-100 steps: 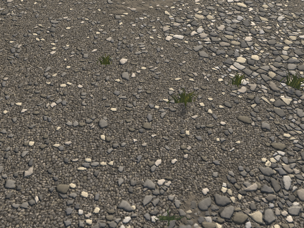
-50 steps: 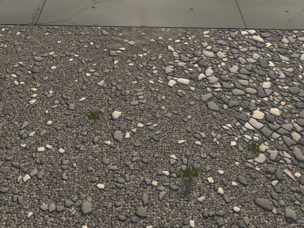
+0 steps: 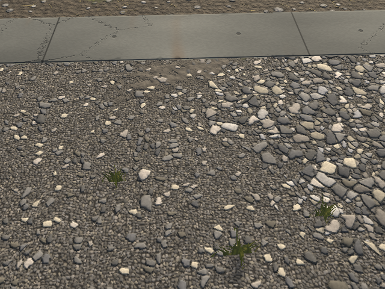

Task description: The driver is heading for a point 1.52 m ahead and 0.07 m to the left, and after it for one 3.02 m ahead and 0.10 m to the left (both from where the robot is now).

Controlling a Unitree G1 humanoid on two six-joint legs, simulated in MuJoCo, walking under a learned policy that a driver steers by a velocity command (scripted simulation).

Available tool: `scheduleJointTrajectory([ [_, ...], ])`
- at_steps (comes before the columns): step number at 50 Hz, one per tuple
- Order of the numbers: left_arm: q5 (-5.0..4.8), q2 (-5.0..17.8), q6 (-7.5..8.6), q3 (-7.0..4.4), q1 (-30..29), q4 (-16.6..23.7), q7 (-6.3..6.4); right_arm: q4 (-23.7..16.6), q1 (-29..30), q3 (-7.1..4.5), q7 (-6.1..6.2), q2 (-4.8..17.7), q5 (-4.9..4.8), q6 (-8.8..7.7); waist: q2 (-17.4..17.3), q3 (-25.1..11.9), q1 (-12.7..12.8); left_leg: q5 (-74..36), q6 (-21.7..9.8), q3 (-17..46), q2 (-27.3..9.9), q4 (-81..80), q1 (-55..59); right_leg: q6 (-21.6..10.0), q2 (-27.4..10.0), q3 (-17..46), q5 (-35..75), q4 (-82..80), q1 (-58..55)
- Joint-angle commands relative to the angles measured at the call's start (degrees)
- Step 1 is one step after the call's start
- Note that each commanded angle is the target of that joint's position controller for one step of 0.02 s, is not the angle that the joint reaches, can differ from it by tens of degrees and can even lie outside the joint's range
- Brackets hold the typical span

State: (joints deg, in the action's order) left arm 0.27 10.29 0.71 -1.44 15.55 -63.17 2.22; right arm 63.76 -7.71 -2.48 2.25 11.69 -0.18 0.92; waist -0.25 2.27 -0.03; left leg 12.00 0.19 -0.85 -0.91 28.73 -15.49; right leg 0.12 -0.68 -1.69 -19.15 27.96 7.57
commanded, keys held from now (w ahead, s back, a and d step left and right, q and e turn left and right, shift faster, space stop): no key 0.06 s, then w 0.94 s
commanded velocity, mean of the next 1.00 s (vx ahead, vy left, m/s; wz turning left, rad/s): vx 0.35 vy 0.00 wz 0.00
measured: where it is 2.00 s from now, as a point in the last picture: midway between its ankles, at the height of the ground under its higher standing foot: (200, 185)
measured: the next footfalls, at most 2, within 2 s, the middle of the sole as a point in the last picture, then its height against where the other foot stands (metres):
right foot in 0.80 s outside the picture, level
left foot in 1.36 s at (170, 215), level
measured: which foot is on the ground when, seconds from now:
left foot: down 0.00-0.80, up 0.82-1.00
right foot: down 0.00-0.32, up 0.34-0.78, down 0.80-1.00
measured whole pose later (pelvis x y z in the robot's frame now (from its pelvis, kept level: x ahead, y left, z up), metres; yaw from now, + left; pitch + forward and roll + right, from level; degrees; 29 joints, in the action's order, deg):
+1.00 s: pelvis +0.39 -0.03 +0.00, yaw +0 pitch +0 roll -1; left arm 0.2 13.2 6.0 -3.3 13.1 -57.0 -2.5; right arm 56.1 -12.9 -3.5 1.0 14.4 -1.5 -5.7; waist -1.8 1.9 1.1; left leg 16.8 -3.6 2.0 -6.1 68.2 -30.6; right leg -4.7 3.6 -4.8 -8.0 21.7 14.4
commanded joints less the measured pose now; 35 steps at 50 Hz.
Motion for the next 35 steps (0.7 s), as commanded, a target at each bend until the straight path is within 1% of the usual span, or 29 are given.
scheduleJointTrajectory([
  [1, 0.01, 5.10, 0.28, -0.71, 3.92, 0.64, 0.20, -1.24, -0.54, -0.82, 0.19, 5.59, 0.02, -0.36, 0.55, -0.28, -0.07, -9.23, -2.23, 1.50, -1.51, -3.10, 6.36, -0.96, -1.55, 1.25, 7.45, -6.45, 7.60],
  [3, 0.00, 4.99, 0.31, -0.65, 4.26, 0.54, 0.23, -1.03, -0.75, -0.78, 0.21, 5.50, 0.02, -0.36, 0.50, -0.12, -0.08, -8.74, -2.19, 1.51, -1.48, -3.22, 6.24, -0.97, -1.51, 1.21, 6.91, -6.58, 7.74],
  [4, -0.11, 4.74, 0.23, -0.65, 5.66, -0.13, 0.28, -0.39, -1.78, -0.66, 0.21, 4.97, 0.01, -0.31, 0.77, -1.25, 0.01, -2.06, -2.24, 0.57, -0.60, -2.92, 6.53, -1.35, -1.15, 0.91, 0.61, -7.13, 7.32],
  [5, -0.48, 5.69, 0.07, -1.01, 6.09, -0.20, 0.42, -0.17, -2.17, -0.88, 0.25, 5.33, -0.31, -0.23, 1.70, -0.17, 0.05, 7.98, -2.42, -0.87, 0.89, -1.36, 4.95, -2.50, -1.10, 1.47, -8.22, -7.54, 8.35],
  [6, -0.76, 7.06, 0.00, -1.46, 5.66, 0.43, 0.59, -0.27, -2.19, -1.13, 0.28, 5.77, -0.56, -0.35, 3.10, 1.80, 0.19, 17.28, -2.70, -1.97, 2.00, 0.38, 1.51, -4.14, -2.12, 3.38, -17.11, -8.38, 9.55],
  [7, -1.05, 7.88, 0.17, -1.77, 6.19, 1.00, 0.72, -0.93, -1.03, -1.19, 0.20, 5.81, -0.56, -0.83, 3.95, 4.26, 0.86, 21.63, -2.98, -2.18, 2.27, 2.29, -2.83, -5.88, -4.28, 6.58, -24.02, -10.26, 10.24],
  [8, -1.40, 9.12, 0.68, -2.23, 8.12, 1.02, 0.69, -1.96, 0.82, -1.05, -0.09, 4.95, -0.65, -1.70, 5.98, 6.05, 1.97, 20.38, -2.95, -2.84, 2.40, 5.99, -7.08, -8.05, -8.00, 11.92, -28.16, -13.06, 9.14],
  [9, -1.78, 10.99, 1.33, -2.93, 9.41, 0.89, 0.60, -2.78, 2.09, -0.79, -0.63, 3.51, -0.93, -2.74, 9.57, 7.33, 2.49, 14.66, -2.83, -4.37, 2.62, 12.05, -10.65, -10.79, -13.36, 19.15, -30.27, -16.82, 7.24],
  [10, -1.89, 11.79, 1.94, -3.39, 9.08, 1.07, 0.52, -3.45, 2.93, -0.69, -1.18, 3.08, -1.06, -3.64, 10.88, 8.99, 2.51, 11.74, -3.58, -2.62, 0.30, 16.71, -13.29, -13.06, -17.70, 24.34, -28.99, -18.62, 7.09],
  [11, -1.63, 11.03, 2.55, -3.29, 8.11, 1.57, 0.37, -3.85, 2.73, -0.72, -1.70, 3.06, -1.41, -4.43, 10.53, 9.67, 1.76, 12.76, -4.51, -1.28, -1.27, 18.46, -15.39, -13.71, -19.23, 25.61, -25.45, -18.46, 6.22],
  [12, -1.66, 10.15, 3.02, -3.15, 6.85, 2.20, 0.09, -4.02, 2.04, -0.75, -2.08, 3.18, -1.76, -5.07, 9.72, 9.77, 0.85, 14.68, -5.31, -0.84, -2.07, 16.55, -15.61, -12.96, -18.68, 23.88, -21.06, -17.20, 5.06],
  [13, -2.00, 9.76, 3.19, -3.08, 5.25, 2.79, -0.24, -3.64, 0.12, -0.87, -2.35, 3.28, -2.07, -5.60, 8.81, 9.12, -0.67, 14.54, -5.93, -1.66, -1.82, 10.72, -11.67, -11.30, -16.77, 20.16, -17.46, -15.22, 5.61],
  [14, -2.31, 9.75, 3.08, -3.05, 3.02, 3.46, -0.55, -1.89, -4.33, -1.20, -2.44, 3.21, -2.17, -5.90, 7.68, 7.71, -3.12, 10.52, -5.99, -4.11, 0.03, 3.17, -1.90, -9.30, -13.47, 15.06, -14.16, -12.34, 9.66],
  [15, -2.21, 9.65, 3.09, -3.00, 2.30, 4.06, -0.83, 0.68, -9.96, -2.02, -2.39, 4.25, -1.76, -5.86, 6.10, 5.16, -4.84, 5.32, -5.14, -5.36, 2.58, 1.02, 8.48, -7.85, -9.98, 11.02, -7.46, -7.52, 14.03],
  [16, -1.95, 8.90, 3.46, -2.65, 0.08, 5.24, -0.98, 2.49, -17.62, -3.19, -2.33, 7.09, -1.28, -5.88, -0.05, 2.27, -7.96, 6.03, -6.60, 3.31, -2.09, -3.23, 17.13, -5.32, -5.66, 5.06, 4.07, 6.23, 19.39],
  [17, -1.64, 4.87, 4.31, -1.73, 0.09, 7.52, -0.84, 3.30, -25.47, -4.86, -2.44, 14.19, -1.49, -6.11, -17.08, -2.07, -9.26, 11.50, -13.94, 28.27, -15.63, -13.99, 26.77, -1.07, 2.09, -3.24, -1.14, 27.75, 31.45],
  [18, -2.39, 4.94, 5.21, -1.76, -1.65, 8.71, -0.86, 3.24, -25.70, -3.36, -2.93, 11.45, -0.35, -7.05, -15.29, -3.43, -8.28, 15.61, -18.48, 43.80, -22.21, -19.51, 25.98, -1.76, 2.58, 4.56, -12.03, 41.50, 37.54],
  [19, -3.56, 5.88, 5.81, -2.02, -2.34, 9.16, -1.34, 1.63, -20.08, -2.12, -2.85, 8.38, -0.30, -7.82, -8.87, 0.92, -5.27, 16.14, -17.28, 39.25, -22.39, -18.49, 23.43, -3.71, -1.11, 7.28, -8.67, 47.70, 42.48],
  [20, -3.55, 6.13, 6.11, -2.02, -2.26, 8.85, -1.74, 0.09, -16.14, -1.32, -3.09, 6.25, -0.27, -8.13, -5.13, 2.04, -3.63, 14.32, -15.00, 31.33, -19.57, -18.28, 21.03, -5.13, -3.68, 6.81, -2.89, 48.20, 42.88],
  [21, -2.93, 6.61, 6.33, -2.44, -2.53, 8.67, -1.75, -0.87, -13.58, -0.80, -3.43, 5.82, -0.19, -8.13, -2.63, 3.09, -2.31, 9.65, -13.19, 25.12, -17.35, -19.12, 18.52, -5.67, -5.56, 6.18, 2.26, 44.91, 42.26],
  [22, -2.26, 7.79, 6.16, -3.12, -2.97, 8.66, -1.78, -1.30, -12.72, -0.26, -3.51, 4.85, -0.01, -7.95, -2.71, 3.31, -1.45, 3.20, -11.41, 19.48, -14.98, -19.64, 16.37, -5.64, -6.93, 5.65, 5.59, 41.07, 39.57],
  [23, -2.08, 7.82, 5.78, -3.41, -2.73, 8.47, -2.06, -1.20, -13.70, 0.14, -3.38, 3.97, 0.18, -7.51, -3.58, 2.86, -1.20, -1.75, -10.40, 15.16, -13.00, -20.03, 15.31, -5.17, -7.22, 4.65, 7.38, 38.45, 37.17],
  [24, -2.01, 6.95, 5.32, -3.40, -3.07, 8.50, -2.31, -0.94, -15.42, 0.28, -3.04, 4.09, 0.27, -7.20, -3.96, 2.63, -1.24, -6.29, -10.25, 12.46, -12.08, -20.33, 15.05, -4.40, -7.18, 3.53, 8.45, 36.26, 36.34],
  [25, -1.80, 6.14, 4.91, -3.29, -4.36, 8.96, -2.46, -0.74, -16.84, 0.28, -2.61, 4.83, 0.31, -6.98, -3.68, 2.79, -1.38, -10.03, -10.56, 10.61, -11.66, -20.71, 14.99, -3.47, -7.01, 2.53, 9.65, 34.20, 36.75],
  [27, -1.54, 4.91, 4.50, -2.81, -9.73, 11.23, -2.51, -1.08, -17.84, 0.13, -1.78, 6.64, 0.47, -6.67, -2.72, 3.98, -1.96, -13.82, -11.07, 8.43, -11.59, -21.77, 14.11, -1.94, -6.74, 1.62, 12.89, 26.89, 38.03],
  [29, -1.57, 4.00, 4.54, -2.14, -15.51, 13.42, -2.81, -1.84, -17.96, 0.02, -1.25, 7.48, 0.54, -6.37, -2.99, 4.98, -3.03, -13.82, -10.68, 5.92, -10.56, -22.99, 11.75, -1.26, -5.52, 0.37, 17.61, 17.64, 35.54],
  [32, -1.94, 4.43, 4.66, -1.63, -21.25, 15.35, -3.66, -1.75, -20.58, -0.40, -1.01, 8.34, 0.00, -6.30, -3.91, 6.16, -4.39, -12.63, -10.59, 3.87, -10.86, -24.27, 11.78, -1.44, -3.61, -1.46, 21.68, 9.53, 31.76],
  [33, -2.05, 4.66, 4.72, -1.52, -22.69, 15.97, -3.97, -1.50, -21.46, -0.52, -1.01, 8.24, -0.26, -6.23, -3.88, 6.73, -4.53, -13.06, -10.59, 3.58, -11.57, -24.13, 13.15, -1.90, -3.40, -1.34, 21.94, 7.83, 31.62],
  [35, -2.20, 5.31, 5.02, -1.46, -24.59, 17.19, -4.68, -1.25, -21.93, -0.84, -0.97, 8.29, -0.64, -5.95, -4.03, 7.17, -3.97, -16.04, -10.06, 2.95, -13.19, -22.47, 17.35, -3.36, -3.20, -0.72, 20.91, 4.84, 31.72],
])
Velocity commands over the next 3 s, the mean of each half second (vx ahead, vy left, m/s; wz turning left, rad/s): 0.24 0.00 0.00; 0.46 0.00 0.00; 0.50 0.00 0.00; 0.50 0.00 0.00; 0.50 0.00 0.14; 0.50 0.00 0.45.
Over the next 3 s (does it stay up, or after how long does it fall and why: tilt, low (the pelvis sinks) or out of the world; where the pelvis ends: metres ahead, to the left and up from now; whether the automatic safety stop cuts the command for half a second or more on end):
stays up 1.56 0.04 -0.01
